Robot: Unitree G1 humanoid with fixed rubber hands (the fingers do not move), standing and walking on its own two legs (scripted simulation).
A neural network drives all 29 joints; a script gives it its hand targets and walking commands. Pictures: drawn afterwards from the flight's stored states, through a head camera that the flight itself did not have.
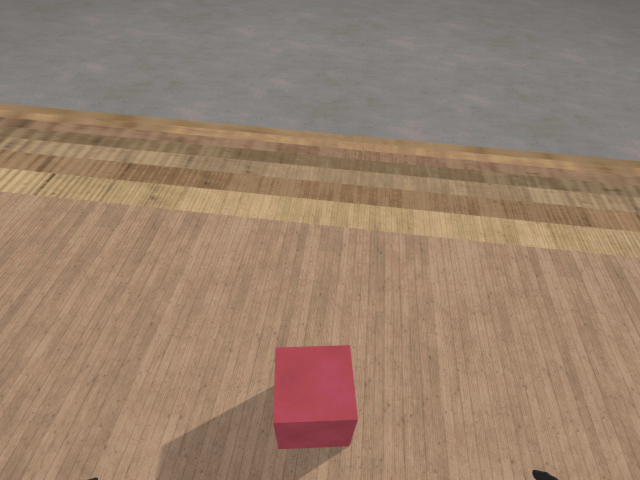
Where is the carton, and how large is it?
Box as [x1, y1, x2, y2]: [273, 345, 357, 448]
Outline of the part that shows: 349,345 275,348 273,424 278,448 349,445 357,420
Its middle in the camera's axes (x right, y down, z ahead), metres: -0.02 +0.45 +1.11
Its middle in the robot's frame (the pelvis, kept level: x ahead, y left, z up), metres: +0.46 -0.01 -0.66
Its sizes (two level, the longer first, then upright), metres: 0.210 0.200 0.250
